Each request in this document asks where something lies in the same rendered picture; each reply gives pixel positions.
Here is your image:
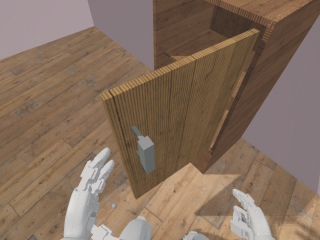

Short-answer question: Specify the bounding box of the robot left shin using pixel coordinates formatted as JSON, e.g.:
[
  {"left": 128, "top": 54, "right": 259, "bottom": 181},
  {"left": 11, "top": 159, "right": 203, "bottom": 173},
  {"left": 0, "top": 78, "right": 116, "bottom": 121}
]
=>
[{"left": 136, "top": 216, "right": 146, "bottom": 220}]

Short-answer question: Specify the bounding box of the robot left hand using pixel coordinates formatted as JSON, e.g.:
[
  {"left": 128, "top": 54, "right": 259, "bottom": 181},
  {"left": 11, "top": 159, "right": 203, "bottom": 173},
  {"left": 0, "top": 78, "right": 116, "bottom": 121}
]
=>
[{"left": 63, "top": 147, "right": 124, "bottom": 240}]

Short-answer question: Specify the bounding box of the cupboard door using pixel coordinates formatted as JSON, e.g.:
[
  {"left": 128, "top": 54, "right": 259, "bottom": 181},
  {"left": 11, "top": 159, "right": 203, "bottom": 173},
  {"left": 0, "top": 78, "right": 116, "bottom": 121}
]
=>
[{"left": 99, "top": 28, "right": 260, "bottom": 200}]

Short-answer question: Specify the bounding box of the handle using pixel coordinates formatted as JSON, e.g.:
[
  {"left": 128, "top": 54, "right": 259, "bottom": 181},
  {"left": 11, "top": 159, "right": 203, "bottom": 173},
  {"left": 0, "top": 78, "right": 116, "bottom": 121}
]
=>
[{"left": 131, "top": 125, "right": 155, "bottom": 174}]

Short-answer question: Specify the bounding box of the robot right hand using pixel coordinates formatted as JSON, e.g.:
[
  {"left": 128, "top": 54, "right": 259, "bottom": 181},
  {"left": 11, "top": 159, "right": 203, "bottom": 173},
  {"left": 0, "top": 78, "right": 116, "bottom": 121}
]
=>
[{"left": 230, "top": 189, "right": 272, "bottom": 240}]

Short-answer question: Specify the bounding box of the robot left thigh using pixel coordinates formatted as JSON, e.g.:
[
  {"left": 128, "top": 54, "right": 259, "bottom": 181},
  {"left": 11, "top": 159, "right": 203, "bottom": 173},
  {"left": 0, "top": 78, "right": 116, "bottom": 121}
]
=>
[{"left": 119, "top": 219, "right": 152, "bottom": 240}]

